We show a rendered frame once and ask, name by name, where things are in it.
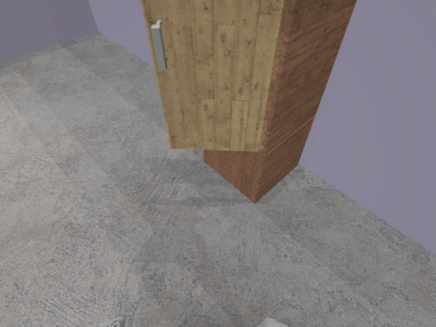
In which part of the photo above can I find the cupboard door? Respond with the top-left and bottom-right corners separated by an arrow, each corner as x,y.
141,0 -> 285,152

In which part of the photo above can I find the handle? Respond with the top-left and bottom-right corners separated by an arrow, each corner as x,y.
151,20 -> 168,71

